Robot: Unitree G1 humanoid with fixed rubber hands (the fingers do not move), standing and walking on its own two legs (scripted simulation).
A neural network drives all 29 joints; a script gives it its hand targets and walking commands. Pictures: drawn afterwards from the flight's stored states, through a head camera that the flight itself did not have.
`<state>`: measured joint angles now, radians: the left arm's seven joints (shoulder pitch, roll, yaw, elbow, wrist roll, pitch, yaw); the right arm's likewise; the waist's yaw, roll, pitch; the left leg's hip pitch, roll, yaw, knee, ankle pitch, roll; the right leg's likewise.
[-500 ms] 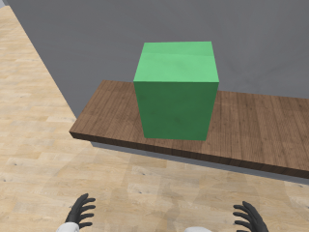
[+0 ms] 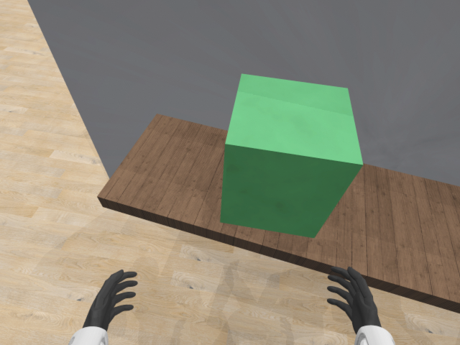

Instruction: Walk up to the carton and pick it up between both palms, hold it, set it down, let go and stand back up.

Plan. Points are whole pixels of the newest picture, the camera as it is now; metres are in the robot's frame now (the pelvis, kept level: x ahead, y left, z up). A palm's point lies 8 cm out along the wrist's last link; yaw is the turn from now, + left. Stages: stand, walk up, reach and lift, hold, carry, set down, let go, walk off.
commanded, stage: reach and lift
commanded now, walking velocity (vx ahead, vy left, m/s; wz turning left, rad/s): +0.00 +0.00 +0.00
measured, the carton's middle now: (279, 159) +0.44 -0.11 +0.04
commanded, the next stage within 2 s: none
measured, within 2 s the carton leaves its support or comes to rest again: neither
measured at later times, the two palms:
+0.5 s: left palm (121, 294) +0.20 +0.19 -0.01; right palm (391, 307) +0.16 -0.24 +0.01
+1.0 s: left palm (144, 235) +0.28 +0.15 +0.04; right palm (395, 258) +0.22 -0.26 +0.04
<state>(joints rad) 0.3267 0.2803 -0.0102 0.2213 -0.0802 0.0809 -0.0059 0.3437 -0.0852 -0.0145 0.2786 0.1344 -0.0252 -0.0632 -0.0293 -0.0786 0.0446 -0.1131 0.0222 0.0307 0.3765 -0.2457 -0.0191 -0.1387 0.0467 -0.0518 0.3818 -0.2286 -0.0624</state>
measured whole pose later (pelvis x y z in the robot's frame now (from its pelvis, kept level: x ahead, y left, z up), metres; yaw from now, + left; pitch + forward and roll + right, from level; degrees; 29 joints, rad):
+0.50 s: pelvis +0.00 +0.03 +0.00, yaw -3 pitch -4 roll -1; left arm 0.31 0.21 -0.18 0.20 -0.14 -0.10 0.07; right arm 0.32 -0.22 -0.11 0.26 0.21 -0.17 0.02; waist -0.04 -0.01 0.04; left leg -0.03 0.02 0.05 0.38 -0.28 0.01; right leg -0.05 0.05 0.00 0.33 -0.21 -0.03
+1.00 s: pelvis -0.03 +0.01 +0.00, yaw -2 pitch +0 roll +1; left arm -0.13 0.24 -0.14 0.35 -0.27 0.04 0.07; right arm -0.05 -0.22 -0.12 0.29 0.20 0.05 -0.05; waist -0.05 -0.01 0.00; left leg -0.16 0.00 0.04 0.35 -0.19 -0.01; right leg -0.23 0.04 0.00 0.40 -0.18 -0.05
